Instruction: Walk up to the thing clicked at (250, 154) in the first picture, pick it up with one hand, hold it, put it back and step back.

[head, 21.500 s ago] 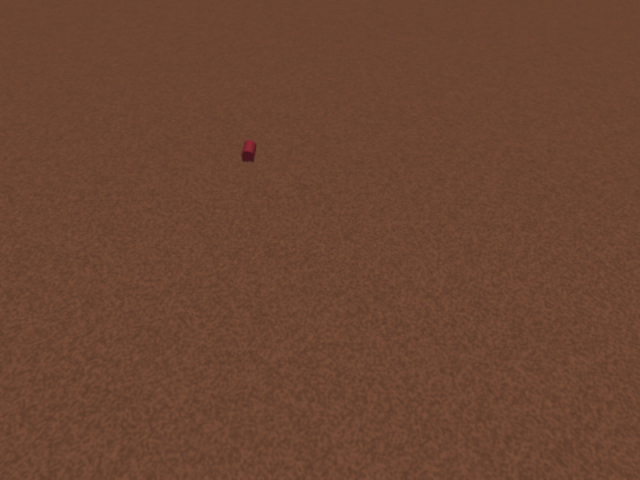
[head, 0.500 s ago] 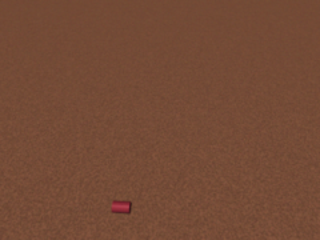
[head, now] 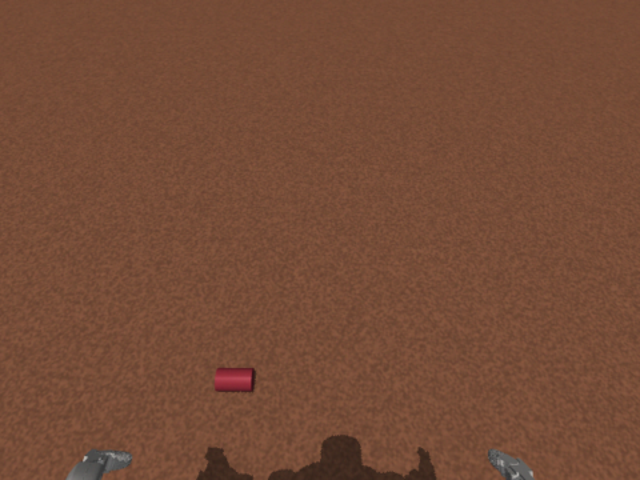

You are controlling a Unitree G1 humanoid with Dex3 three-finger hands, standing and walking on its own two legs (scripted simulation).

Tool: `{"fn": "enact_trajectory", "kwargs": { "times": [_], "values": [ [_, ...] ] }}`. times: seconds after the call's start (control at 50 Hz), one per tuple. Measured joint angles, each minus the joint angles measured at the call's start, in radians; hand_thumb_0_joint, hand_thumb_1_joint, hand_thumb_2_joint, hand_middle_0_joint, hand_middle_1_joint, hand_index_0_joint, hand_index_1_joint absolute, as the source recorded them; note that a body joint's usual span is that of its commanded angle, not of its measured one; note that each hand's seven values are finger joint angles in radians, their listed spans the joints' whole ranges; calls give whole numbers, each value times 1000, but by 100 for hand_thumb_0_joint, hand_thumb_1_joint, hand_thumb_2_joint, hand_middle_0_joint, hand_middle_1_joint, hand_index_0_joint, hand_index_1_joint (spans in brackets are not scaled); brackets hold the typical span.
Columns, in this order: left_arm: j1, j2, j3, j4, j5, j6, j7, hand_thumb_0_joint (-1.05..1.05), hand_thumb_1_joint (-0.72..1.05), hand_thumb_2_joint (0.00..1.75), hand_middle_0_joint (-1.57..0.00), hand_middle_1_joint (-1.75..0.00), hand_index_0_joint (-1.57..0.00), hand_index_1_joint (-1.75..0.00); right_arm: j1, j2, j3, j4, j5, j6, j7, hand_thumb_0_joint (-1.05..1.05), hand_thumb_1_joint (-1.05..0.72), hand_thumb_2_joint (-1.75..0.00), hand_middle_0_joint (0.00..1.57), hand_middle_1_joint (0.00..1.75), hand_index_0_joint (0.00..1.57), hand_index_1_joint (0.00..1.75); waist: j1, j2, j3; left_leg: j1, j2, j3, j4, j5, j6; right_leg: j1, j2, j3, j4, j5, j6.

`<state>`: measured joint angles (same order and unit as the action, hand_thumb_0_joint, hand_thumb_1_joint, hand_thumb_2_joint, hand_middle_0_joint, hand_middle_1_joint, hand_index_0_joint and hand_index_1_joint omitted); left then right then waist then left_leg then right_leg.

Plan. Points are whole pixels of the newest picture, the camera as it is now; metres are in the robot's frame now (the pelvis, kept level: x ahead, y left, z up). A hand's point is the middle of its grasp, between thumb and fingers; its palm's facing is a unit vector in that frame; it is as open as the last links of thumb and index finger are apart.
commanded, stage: rise first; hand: left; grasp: from above
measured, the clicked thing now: (235, 379) +0.49 +0.22 -0.71
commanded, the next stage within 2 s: none
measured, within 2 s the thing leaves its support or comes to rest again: neither
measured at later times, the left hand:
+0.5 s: hand out of the picture +0.14 +0.25 -0.20, palm faces -0.17 -0.86 -0.48, open 14.2 cm
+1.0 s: hand (167, 441) +0.27 +0.29 -0.39, palm faces -0.44 -0.42 -0.79, open 13.9 cm
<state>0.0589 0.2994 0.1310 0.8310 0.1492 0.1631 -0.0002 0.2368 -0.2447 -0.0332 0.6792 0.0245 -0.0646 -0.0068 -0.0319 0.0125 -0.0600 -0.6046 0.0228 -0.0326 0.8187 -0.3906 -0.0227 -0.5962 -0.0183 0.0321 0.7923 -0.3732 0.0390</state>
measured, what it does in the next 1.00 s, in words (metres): lowers itself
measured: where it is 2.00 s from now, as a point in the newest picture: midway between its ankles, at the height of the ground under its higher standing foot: outside the picture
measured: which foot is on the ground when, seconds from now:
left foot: down 0.00-1.00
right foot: down 0.00-1.00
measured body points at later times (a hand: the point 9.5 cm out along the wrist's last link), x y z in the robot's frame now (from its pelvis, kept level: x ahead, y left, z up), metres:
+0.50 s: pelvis +0.00 +0.01 -0.07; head +0.10 +0.02 +0.37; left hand +0.15 +0.30 -0.17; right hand +0.18 -0.23 -0.15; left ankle +0.01 +0.13 -0.70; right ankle +0.01 -0.15 -0.70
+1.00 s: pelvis -0.06 +0.00 -0.26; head +0.14 +0.00 +0.14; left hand +0.29 +0.30 -0.34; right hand +0.11 -0.28 -0.39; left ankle +0.01 +0.13 -0.70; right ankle +0.01 -0.15 -0.70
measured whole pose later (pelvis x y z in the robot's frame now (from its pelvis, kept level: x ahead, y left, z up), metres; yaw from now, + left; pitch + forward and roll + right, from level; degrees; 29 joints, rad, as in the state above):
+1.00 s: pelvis -0.06 +0.00 -0.26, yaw -1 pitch +34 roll -2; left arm -0.36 0.52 0.13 0.77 0.74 -0.11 0.07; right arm 0.07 -0.30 -0.07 0.66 -0.01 -0.15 0.04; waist -0.04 0.02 -0.15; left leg -1.84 -0.01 -0.09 1.94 -0.69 -0.05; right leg -1.82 0.00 0.03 1.91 -0.68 0.05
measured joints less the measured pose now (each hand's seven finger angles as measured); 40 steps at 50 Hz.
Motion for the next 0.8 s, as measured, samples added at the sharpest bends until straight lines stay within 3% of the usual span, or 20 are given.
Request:
{"fn": "enact_trajectory", "kwargs": {
  "times": [0.2,0.36,0.52,0.64,0.8],
  "values": [
    [130,-12,-6,-274,67,25,15,-1,-52,100,-8,-105,-7,-105,-36,11,-9,-77,-12,-44,-9,1,-90,-89,21,30,21,30,11,-15,-30,-203,-3,-11,233,-106,6,-193,2,-4,216,-100,10],
    [209,-5,-23,-414,88,81,18,-1,-56,100,-9,-105,-7,-105,-48,23,7,-130,-22,-66,-13,1,-91,-90,21,30,21,30,3,-6,-55,-301,-2,-22,325,-148,6,-283,5,-13,297,-138,11],
    [233,5,-28,-484,114,84,29,-1,-55,97,-10,-105,-9,-104,-49,24,14,-159,-24,-85,-18,1,-93,-90,21,30,21,30,0,1,-78,-417,-3,-31,429,-185,2,-397,8,-17,403,-178,10],
    [126,54,-19,-374,199,8,29,-1,-56,96,-11,-103,-10,-103,-72,4,10,-161,-29,-116,-10,1,-93,-90,21,30,21,30,-8,2,-101,-584,-9,-37,567,-221,-2,-567,7,-17,551,-221,7],
    [-90,131,-13,-244,370,-166,39,-1,-54,95,-15,-100,-14,-100,-128,-40,-19,-106,-27,-137,13,1,-94,-90,21,30,21,30,-11,-4,-123,-905,-20,-42,843,-286,-13,-896,9,-6,841,-292,10]
  ]
}}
